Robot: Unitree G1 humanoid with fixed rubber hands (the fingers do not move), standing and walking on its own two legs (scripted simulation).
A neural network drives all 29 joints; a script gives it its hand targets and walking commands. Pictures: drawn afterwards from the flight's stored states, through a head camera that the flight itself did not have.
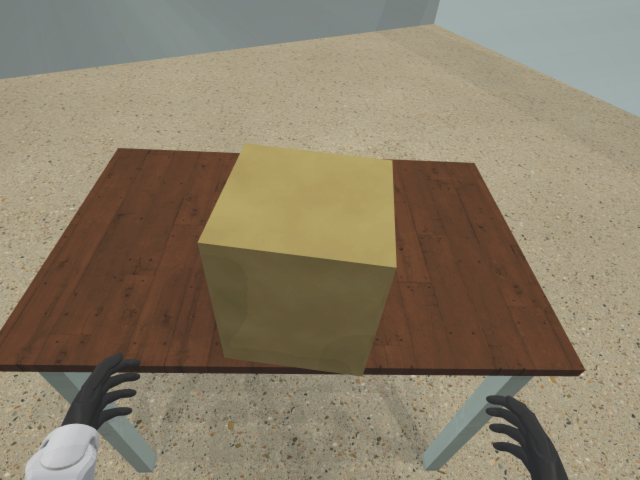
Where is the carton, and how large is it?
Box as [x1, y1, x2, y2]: [197, 143, 396, 375]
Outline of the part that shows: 245,143 197,242 224,357 354,375 362,375 396,267 391,160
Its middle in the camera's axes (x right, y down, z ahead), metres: -0.02 +0.04 +0.56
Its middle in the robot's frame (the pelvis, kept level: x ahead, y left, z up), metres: +0.41 +0.05 +0.05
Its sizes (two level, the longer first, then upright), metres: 0.210 0.200 0.250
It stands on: a table, 0.70 m high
